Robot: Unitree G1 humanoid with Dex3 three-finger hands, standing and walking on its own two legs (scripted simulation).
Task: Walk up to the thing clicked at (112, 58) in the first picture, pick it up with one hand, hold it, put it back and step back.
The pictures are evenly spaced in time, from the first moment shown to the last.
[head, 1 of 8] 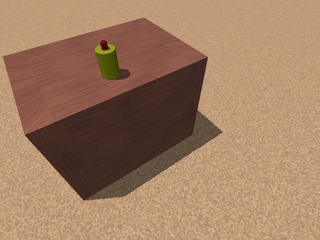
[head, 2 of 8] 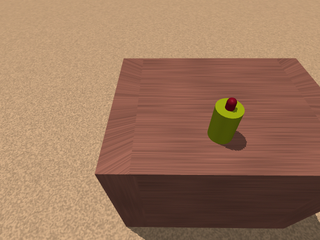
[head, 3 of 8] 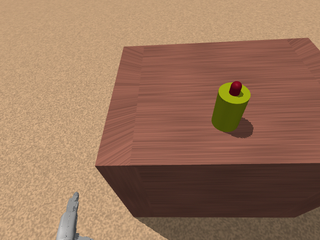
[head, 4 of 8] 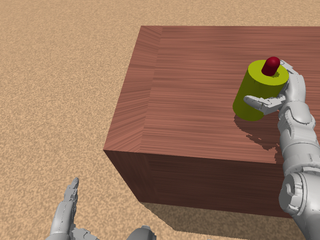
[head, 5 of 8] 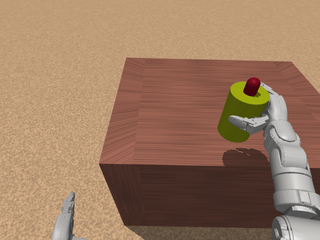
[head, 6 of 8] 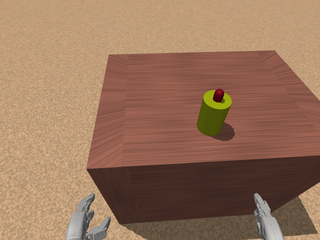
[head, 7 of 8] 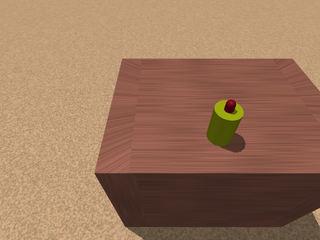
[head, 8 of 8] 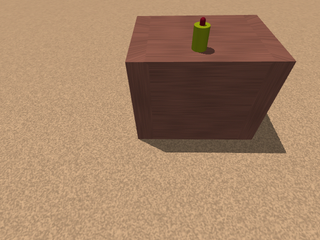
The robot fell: no
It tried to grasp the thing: yes
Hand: right
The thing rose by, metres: 0.20
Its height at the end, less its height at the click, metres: +0.00
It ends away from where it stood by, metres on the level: 0.01
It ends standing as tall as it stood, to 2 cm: yes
